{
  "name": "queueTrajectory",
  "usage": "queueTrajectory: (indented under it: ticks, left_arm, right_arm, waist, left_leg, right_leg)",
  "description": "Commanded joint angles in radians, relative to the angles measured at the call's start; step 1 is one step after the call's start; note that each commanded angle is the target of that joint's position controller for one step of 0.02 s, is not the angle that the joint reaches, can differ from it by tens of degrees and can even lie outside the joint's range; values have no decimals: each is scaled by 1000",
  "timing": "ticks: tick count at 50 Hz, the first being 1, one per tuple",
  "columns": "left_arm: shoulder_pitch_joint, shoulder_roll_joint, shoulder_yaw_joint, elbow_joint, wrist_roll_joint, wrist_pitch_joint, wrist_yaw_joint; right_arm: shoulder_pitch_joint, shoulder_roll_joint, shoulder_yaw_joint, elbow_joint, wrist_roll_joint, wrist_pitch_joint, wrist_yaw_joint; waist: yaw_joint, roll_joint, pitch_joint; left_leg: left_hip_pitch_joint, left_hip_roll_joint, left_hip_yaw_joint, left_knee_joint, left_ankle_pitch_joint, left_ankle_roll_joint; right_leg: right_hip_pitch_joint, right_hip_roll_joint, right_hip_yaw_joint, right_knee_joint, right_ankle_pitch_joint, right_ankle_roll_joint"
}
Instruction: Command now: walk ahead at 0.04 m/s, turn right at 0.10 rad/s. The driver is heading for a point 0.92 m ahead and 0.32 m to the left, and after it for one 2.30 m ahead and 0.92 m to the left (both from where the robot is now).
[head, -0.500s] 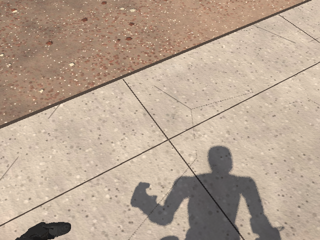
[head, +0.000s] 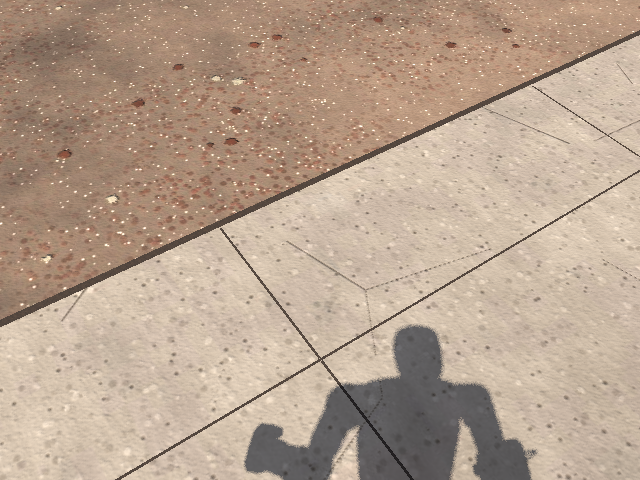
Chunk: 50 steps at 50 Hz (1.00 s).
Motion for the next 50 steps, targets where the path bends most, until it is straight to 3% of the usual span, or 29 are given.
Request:
queueTrajectory:
  ticks: [1,2,5,7,8,10,12,15,16,18,19,20,21,22,24,27,31,35,37,38,40,41,42,43,44,45,46,47,50]
  left_arm:
    - [87,73,13,-26,11,-16,4]
    - [28,103,22,-30,8,-7,7]
    - [10,102,27,-24,3,16,17]
    - [12,92,26,-11,-1,12,18]
    - [25,80,24,2,-3,10,19]
    - [34,80,29,17,-13,8,21]
    - [33,74,32,16,-24,-8,19]
    - [14,50,32,8,-37,-57,6]
    - [19,52,34,13,-37,-69,2]
    - [130,63,44,63,-40,-80,-4]
    - [211,111,59,94,-40,-82,-3]
    - [306,199,86,124,-45,-84,-3]
    - [356,204,86,120,-33,-89,-8]
    - [343,166,72,118,-23,-95,-6]
    - [310,130,58,109,-25,-97,-3]
    - [285,84,39,115,-21,-75,6]
    - [258,138,44,117,-16,-78,22]
    - [274,166,53,149,-31,-90,20]
    - [255,177,58,150,-32,-85,22]
    - [248,190,63,147,-29,-77,26]
    - [234,195,63,132,-20,-57,39]
    - [246,171,50,101,-1,-61,46]
    - [360,25,3,74,6,-89,21]
    - [235,139,29,67,-29,-125,6]
    - [141,177,39,26,-62,-144,1]
    - [106,167,35,17,-51,-154,9]
    - [103,165,42,19,-29,-153,18]
    - [128,164,46,19,-19,-141,20]
    - [127,135,46,2,-2,-106,26]
  right_arm:
    - [-50,-135,-34,-59,-5,-17,3]
    - [-61,-98,-23,-61,-6,-20,10]
    - [-41,-104,-21,-45,0,-38,14]
    - [-15,-100,-19,-33,5,-42,9]
    - [3,-94,-18,-24,6,-40,6]
    - [21,-116,-25,-13,15,-32,1]
    - [48,-133,-31,-10,26,-34,-3]
    - [95,-172,-46,8,38,-51,-2]
    - [83,-172,-47,6,41,-53,0]
    - [-8,-147,-40,-20,45,-51,8]
    - [-71,-95,-25,-50,45,-55,10]
    - [-99,-55,-16,-83,40,-75,10]
    - [-114,-99,-26,-95,39,-94,7]
    - [-85,-126,-39,-85,51,-105,14]
    - [-82,-96,-32,-73,54,-112,31]
    - [-107,-53,-24,-71,54,-98,61]
    - [-217,-10,-1,-118,46,-86,77]
    - [-264,-56,-9,-156,51,-77,81]
    - [-245,-83,-21,-165,45,-77,86]
    - [-203,-102,-32,-160,42,-74,87]
    - [55,-174,-79,-96,47,-62,77]
    - [211,-251,-104,-73,46,-50,58]
    - [198,-296,-101,-80,48,-59,64]
    - [208,-205,-82,-84,46,-61,60]
    - [153,-186,-75,-87,36,-68,56]
    - [86,-178,-72,-104,33,-74,55]
    - [33,-165,-69,-120,23,-78,55]
    - [2,-148,-63,-135,11,-81,54]
    - [6,-135,-62,-137,28,-85,45]
  waist:
    - [59,169,-82]
    - [34,135,-43]
    - [14,100,-17]
    - [2,59,-29]
    - [-3,48,-55]
    - [-12,52,-23]
    - [-21,78,49]
    - [-22,155,95]
    - [-12,151,95]
    - [58,134,59]
    - [90,29,59]
    - [101,-204,37]
    - [138,-260,34]
    - [105,-169,35]
    - [80,-77,27]
    - [66,-95,43]
    - [80,-81,81]
    - [72,-93,109]
    - [40,-95,78]
    - [12,-110,35]
    - [-120,-95,-111]
    - [-167,40,-212]
    - [-51,269,-347]
    - [-124,151,-326]
    - [-108,118,-167]
    - [-67,4,-93]
    - [-25,-23,-52]
    - [15,3,-49]
    - [37,33,-20]
  left_leg:
    - [63,143,-147,-161,85,129]
    - [20,90,-112,-169,-28,98]
    - [35,44,-55,-140,7,52]
    - [74,34,-41,-111,77,51]
    - [95,27,-34,-111,20,56]
    - [83,20,-47,-124,-219,89]
    - [71,79,-149,-183,-415,149]
    - [114,244,-388,-291,-450,255]
    - [94,247,-384,-287,-393,256]
    - [-29,164,-245,-223,-251,196]
    - [-114,61,-103,-70,-143,132]
    - [-273,-74,73,213,-84,56]
    - [-459,-87,21,424,-266,41]
    - [-546,-48,-23,559,-303,58]
    - [-622,13,-21,601,-171,88]
    - [-546,44,19,475,-9,80]
    - [-354,6,74,182,217,51]
    - [-261,-16,74,52,288,90]
    - [-215,-48,100,37,238,130]
    - [-156,-77,124,48,196,150]
    - [185,-137,137,32,173,203]
    - [482,25,-126,20,128,264]
    - [748,272,-721,-147,-175,452]
    - [716,257,-789,-264,-287,409]
    - [579,230,-648,-290,-221,366]
    - [416,192,-540,-302,-95,344]
    - [286,154,-457,-313,25,334]
    - [204,124,-409,-332,92,331]
    - [63,87,-315,-369,161,345]
  right_leg:
    - [62,-70,40,-68,-90,23]
    - [87,-75,51,-71,-48,25]
    - [82,-93,82,-81,12,1]
    - [81,-98,86,-80,62,-5]
    - [87,-87,73,-78,5,-5]
    - [32,-50,35,-42,-213,-12]
    - [-67,-42,8,13,-318,-21]
    - [-138,-63,-51,127,-194,-25]
    - [-97,-74,-47,95,-180,-36]
    - [147,-83,-28,-42,-122,-64]
    - [235,-147,111,-132,-178,-97]
    - [395,-287,379,-244,-175,-174]
    - [511,-416,598,-305,-18,-262]
    - [560,-433,565,-269,86,-269]
    - [585,-400,420,-269,177,-226]
    - [491,-328,199,-333,305,-151]
    - [301,-272,17,-411,278,-123]
    - [319,-324,-47,-431,318,-106]
    - [390,-336,-93,-338,599,-80]
    - [422,-336,-114,-253,785,-64]
    - [325,-294,-169,112,946,-16]
    - [70,-242,-179,440,603,19]
    - [-305,-34,-61,780,-321,66]
    - [-404,-70,92,862,-311,38]
    - [-459,-111,72,836,-212,19]
    - [-415,-155,64,761,-129,13]
    - [-353,-181,61,691,-89,21]
    - [-287,-203,73,658,-68,26]
    - [-254,-211,43,544,-30,73]
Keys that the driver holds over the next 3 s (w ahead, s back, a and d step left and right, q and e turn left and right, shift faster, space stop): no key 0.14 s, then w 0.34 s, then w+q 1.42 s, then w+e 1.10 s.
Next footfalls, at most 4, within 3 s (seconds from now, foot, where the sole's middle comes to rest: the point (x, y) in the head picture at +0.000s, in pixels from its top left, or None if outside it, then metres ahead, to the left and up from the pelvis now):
0.80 left None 0.44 0.15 -0.77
1.30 right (315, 370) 0.75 0.03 -0.77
1.82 left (155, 336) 0.84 0.42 -0.77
2.38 right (152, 220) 1.22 0.49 -0.77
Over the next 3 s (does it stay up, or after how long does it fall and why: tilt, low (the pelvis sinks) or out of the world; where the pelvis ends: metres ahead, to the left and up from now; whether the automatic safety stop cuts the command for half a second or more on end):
stays up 1.30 0.68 0.01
